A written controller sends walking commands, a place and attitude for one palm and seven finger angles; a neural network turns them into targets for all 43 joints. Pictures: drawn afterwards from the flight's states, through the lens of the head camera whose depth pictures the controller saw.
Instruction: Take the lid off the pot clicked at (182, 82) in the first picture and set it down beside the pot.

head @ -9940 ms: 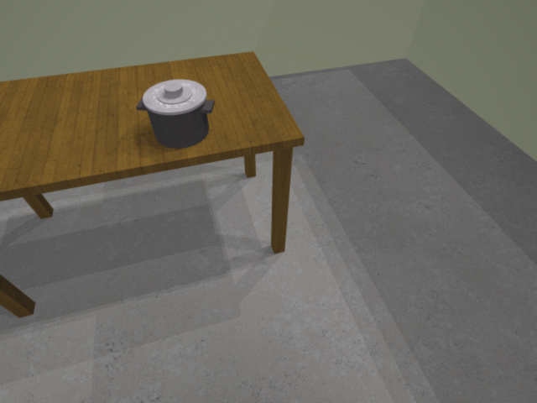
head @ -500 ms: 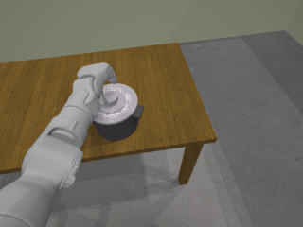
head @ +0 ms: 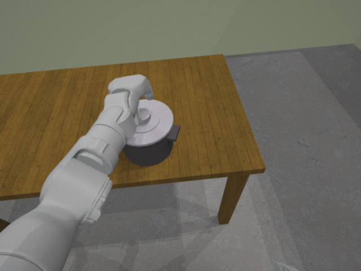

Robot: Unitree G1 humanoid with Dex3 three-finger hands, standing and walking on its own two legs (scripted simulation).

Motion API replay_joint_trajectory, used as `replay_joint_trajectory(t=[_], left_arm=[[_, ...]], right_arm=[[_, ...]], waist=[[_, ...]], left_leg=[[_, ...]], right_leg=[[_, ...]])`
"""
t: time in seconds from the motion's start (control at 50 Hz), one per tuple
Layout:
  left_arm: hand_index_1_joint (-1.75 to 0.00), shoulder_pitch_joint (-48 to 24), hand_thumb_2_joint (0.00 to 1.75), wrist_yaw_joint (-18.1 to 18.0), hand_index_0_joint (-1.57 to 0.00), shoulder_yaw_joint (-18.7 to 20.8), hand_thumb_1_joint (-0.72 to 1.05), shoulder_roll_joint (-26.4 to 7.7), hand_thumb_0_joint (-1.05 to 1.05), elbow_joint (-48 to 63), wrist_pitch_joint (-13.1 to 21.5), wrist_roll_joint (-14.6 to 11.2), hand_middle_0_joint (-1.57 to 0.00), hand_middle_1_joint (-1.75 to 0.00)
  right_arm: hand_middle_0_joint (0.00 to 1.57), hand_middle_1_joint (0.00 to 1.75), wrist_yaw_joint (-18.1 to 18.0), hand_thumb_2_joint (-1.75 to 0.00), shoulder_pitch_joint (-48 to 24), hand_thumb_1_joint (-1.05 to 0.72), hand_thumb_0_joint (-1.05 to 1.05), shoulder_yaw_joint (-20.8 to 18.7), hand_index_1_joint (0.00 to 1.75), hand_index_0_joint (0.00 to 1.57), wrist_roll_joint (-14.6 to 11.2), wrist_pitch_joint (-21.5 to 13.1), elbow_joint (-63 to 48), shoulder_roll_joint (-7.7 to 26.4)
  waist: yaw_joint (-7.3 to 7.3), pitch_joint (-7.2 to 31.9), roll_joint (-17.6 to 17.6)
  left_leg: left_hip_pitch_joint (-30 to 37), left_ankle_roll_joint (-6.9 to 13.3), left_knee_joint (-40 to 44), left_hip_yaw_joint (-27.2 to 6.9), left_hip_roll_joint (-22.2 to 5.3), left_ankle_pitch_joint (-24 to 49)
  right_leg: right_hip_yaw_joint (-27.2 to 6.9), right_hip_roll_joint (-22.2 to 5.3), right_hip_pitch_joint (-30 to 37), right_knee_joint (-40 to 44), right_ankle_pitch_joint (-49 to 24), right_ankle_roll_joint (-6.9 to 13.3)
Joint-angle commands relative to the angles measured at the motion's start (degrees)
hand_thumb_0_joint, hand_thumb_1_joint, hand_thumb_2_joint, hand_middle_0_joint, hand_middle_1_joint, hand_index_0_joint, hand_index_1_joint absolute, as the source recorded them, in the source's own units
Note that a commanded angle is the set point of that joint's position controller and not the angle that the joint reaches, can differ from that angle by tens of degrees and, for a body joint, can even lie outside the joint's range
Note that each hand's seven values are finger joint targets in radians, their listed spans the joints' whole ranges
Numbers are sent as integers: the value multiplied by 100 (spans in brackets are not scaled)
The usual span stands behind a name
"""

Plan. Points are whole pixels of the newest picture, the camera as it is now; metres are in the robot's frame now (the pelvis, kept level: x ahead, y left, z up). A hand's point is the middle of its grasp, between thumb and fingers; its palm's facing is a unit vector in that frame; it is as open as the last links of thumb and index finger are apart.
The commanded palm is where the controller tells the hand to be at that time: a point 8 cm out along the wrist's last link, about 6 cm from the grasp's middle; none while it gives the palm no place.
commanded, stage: move the open hand above the knob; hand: left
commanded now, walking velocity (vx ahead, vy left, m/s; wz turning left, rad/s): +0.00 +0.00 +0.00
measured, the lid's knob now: (141, 115) +0.51 +0.09 +0.03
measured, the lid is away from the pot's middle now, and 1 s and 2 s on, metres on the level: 0.00 0.00 0.00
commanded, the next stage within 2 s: lower the open fingers around the knob in 0.02 s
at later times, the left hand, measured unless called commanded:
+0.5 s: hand (136, 116) +0.47 +0.10 +0.07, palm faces -0.36 -0.10 -0.93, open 10.1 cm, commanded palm +0.48 +0.10 +0.13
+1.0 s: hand (137, 117) +0.48 +0.10 +0.06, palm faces -0.37 -0.09 -0.93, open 10.1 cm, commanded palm +0.49 +0.10 +0.11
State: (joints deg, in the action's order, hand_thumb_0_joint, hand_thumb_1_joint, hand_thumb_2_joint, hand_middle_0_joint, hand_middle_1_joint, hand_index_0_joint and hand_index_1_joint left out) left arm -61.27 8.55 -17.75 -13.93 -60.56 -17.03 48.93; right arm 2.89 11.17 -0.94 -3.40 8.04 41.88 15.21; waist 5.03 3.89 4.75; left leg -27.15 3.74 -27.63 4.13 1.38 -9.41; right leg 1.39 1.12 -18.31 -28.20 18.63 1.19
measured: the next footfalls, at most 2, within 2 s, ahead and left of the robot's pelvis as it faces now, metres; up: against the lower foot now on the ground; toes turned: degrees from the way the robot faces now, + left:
none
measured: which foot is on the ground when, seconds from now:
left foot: down 0.00-1.00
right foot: down 0.00-1.00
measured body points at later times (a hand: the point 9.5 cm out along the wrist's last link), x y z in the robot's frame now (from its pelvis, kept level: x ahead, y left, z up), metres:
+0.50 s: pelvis +0.00 -0.01 +0.00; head +0.05 -0.03 +0.45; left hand +0.48 +0.10 +0.12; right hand +0.06 -0.28 -0.14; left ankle +0.04 +0.08 -0.73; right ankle -0.06 -0.11 -0.73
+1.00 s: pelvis +0.00 +0.00 +0.00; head +0.06 -0.02 +0.44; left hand +0.49 +0.10 +0.11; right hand +0.04 -0.27 -0.15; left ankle +0.04 +0.08 -0.73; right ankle -0.06 -0.11 -0.73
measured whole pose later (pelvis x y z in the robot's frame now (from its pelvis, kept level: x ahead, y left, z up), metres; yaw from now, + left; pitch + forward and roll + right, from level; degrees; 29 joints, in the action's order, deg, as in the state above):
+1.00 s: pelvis +0.00 +0.00 +0.00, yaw -1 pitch +11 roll -1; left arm -60.3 5.5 -16.6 -15.6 -65.7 -14.8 50.0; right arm 2.4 14.4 -1.6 -3.5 9.2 43.1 16.0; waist 7.1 4.6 4.1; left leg -31.4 3.3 -31.0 4.1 0.2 -11.1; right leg 1.1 2.2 -22.0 -30.0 19.4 1.6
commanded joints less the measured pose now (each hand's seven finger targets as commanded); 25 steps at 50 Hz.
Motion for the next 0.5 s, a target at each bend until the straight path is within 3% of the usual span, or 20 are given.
replay_joint_trajectory(t=[0.0, 0.02, 0.04, 0.06, 0.08, 0.1, 0.12, 0.14, 0.16, 0.2, 0.22, 0.24, 0.26, 0.3, 0.34, 0.36, 0.4, 0.44, 0.46, 0.48], left_arm=[[-8, -2923, 134, -191, -82, 187, -26, -958, 0, 894, 18, 145, -82, -8], [-8, -2908, 134, -178, -82, 343, -26, -1185, 0, 766, -2, 194, -82, -8], [-8, -2951, 134, -150, -82, 346, -26, -1181, 0, 707, 2, 183, -82, -8], [-8, -3140, 134, -154, -82, 252, -26, -1090, 0, 900, 25, 93, -82, -8], [-8, -3385, 134, -152, -82, 317, -26, -1226, 0, 1234, 89, 153, -82, -8], [-8, -3394, 134, -157, -82, 193, -26, -1050, 0, 1421, 158, 73, -82, -8], [-8, -3268, 134, -172, -82, 421, -26, -1341, 0, 1388, 192, 199, -82, -8], [-8, -2995, 134, -143, -82, 362, -26, -1228, 0, 1210, 197, 234, -82, -8], [-8, -2522, 134, -144, -82, 336, -26, -1117, 0, 821, 141, 166, -82, -8], [-8, -2347, 134, -132, -82, 276, -26, -1034, 0, 658, 76, 111, -82, -8], [-8, -2556, 134, -148, -82, 527, -26, -1391, 0, 934, 103, 147, -82, -8], [-8, -2801, 134, -129, -82, 445, -26, -1316, 0, 1336, 190, 133, -82, -8], [-8, -2685, 134, -138, -82, 334, -26, -1182, 0, 1365, 224, 85, -82, -8], [-8, -2630, 134, -145, -82, 249, -26, -1117, 0, 1114, 212, 137, -82, -8], [-8, -2613, 134, -171, -82, 534, -26, -1464, 0, 998, 237, 169, -82, -8], [-8, -2655, 134, -195, -82, 455, -26, -1394, 0, 1053, 243, 82, -82, -8], [-8, -3010, 134, -255, -82, 345, -26, -1296, 0, 1351, 310, 115, -82, -8], [-8, -2983, 134, -300, -82, 520, -26, -1483, 0, 1473, 401, 220, -82, -8], [-8, -2742, 134, -324, -82, 404, -26, -1308, 0, 1222, 364, 181, -82, -8], [-8, -2528, 134, -326, -82, 357, -26, -1224, 0, 855, 306, 240, -82, -8]], right_arm=[[20, 30, -76, -90, 183, -90, 0, -279, 30, 20, -8, -69, -479, 797], [20, 30, -83, -90, 207, -90, 0, -260, 30, 20, -19, -70, -466, 855], [20, 30, -101, -90, 209, -90, 0, -257, 30, 20, -18, -72, -471, 861], [20, 30, -120, -90, 196, -90, 0, -261, 30, 20, -22, -65, -476, 840], [20, 30, -106, -90, 203, -90, 0, -275, 30, 20, -21, -118, -493, 862], [20, 30, -115, -90, 185, -90, 0, -279, 30, 20, -1, -163, -562, 784], [20, 30, -106, -90, 252, -90, 0, -297, 30, 20, 10, -173, -511, 827], [20, 30, -97, -90, 253, -90, 0, -301, 30, 20, 21, -161, -548, 804], [20, 30, -106, -90, 263, -90, 0, -302, 30, 20, 7, -102, -518, 804], [20, 30, -99, -90, 259, -90, 0, -285, 30, 20, -16, -64, -519, 833], [20, 30, -93, -90, 257, -90, 0, -288, 30, 20, -17, -64, -516, 903], [20, 30, -98, -90, 190, -90, 0, -291, 30, 20, 5, -85, -616, 859], [20, 30, -115, -90, 198, -90, 0, -314, 30, 20, 10, -77, -617, 810], [20, 30, -121, -90, 251, -90, 0, -305, 30, 20, -20, -57, -536, 826], [20, 30, -141, -90, 313, -90, 0, -304, 30, 20, -18, -81, -509, 891], [20, 30, -166, -90, 290, -90, 0, -300, 30, 20, -27, -73, -511, 869], [20, 30, -160, -90, 340, -90, 0, -314, 30, 20, -29, -123, -485, 845], [20, 30, -136, -90, 399, -90, 0, -350, 30, 20, 8, -174, -476, 851], [20, 30, -138, -90, 390, -90, 0, -343, 30, 20, -1, -130, -468, 826], [20, 30, -129, -90, 423, -90, 0, -340, 30, 20, -20, -122, -414, 871]], waist=[[166, 2149, -701], [150, 2131, -893], [171, 2125, -996], [203, 2023, -781], [187, 2334, -655], [176, 2497, -395], [140, 2623, -522], [130, 2560, -644], [114, 2135, -841], [103, 1907, -978], [83, 2131, -941], [70, 2452, -654], [115, 2390, -566], [169, 2001, -740], [148, 2048, -964], [187, 1979, -895], [198, 2240, -493], [171, 2678, -390], [192, 2416, -428], [203, 2241, -735]], left_leg=[[2405, 99, -154, -422, 58, 1357], [2276, 100, -123, -437, 81, 1225], [2192, 112, -114, -437, 83, 1219], [2212, 112, -94, -394, 73, 1221], [2439, 110, -135, -448, 85, 1269], [2587, 128, -201, -464, 93, 1409], [2662, 125, -225, -507, 76, 1478], [2547, 137, -266, -480, 85, 1575], [2296, 124, -185, -407, 79, 1443], [2042, 121, -148, -317, 101, 1310], [2089, 119, -140, -331, 102, 1284], [2250, 132, -205, -355, 122, 1455], [2335, 150, -233, -345, 110, 1504], [2184, 150, -206, -334, 92, 1334], [1989, 159, -196, -334, 92, 1194], [1972, 162, -167, -293, 86, 1175], [2234, 142, -210, -359, 49, 1216], [2484, 150, -360, -433, 34, 1519], [2395, 139, -330, -402, 32, 1515], [2212, 134, -324, -391, 51, 1386]], right_leg=[[-53, 251, -405, 348, -2266, 35], [-69, 263, -406, 390, -2240, 13], [-100, 247, -338, 400, -2305, 10], [-81, 237, -315, 385, -2302, 10], [-109, 246, -361, 377, -2330, 16], [-156, 227, -312, 334, -2407, 45], [-135, 249, -332, 333, -2452, 53], [-174, 238, -295, 337, -2593, 60], [-89, 253, -232, 374, -2511, 27], [-103, 247, -176, 400, -2567, -4], [-136, 234, -104, 419, -2636, -15], [-211, 196, -18, 367, -2823, 19], [-197, 207, -18, 375, -2815, 18], [-157, 242, -224, 402, -2615, 13], [-216, 224, -183, 427, -2606, -3], [-224, 211, -100, 427, -2592, -20], [-208, 225, -276, 350, -2402, 27], [-246, 221, -321, 270, -2605, 64], [-185, 245, -331, 271, -2564, 55], [-139, 276, -449, 295, -2517, 26]])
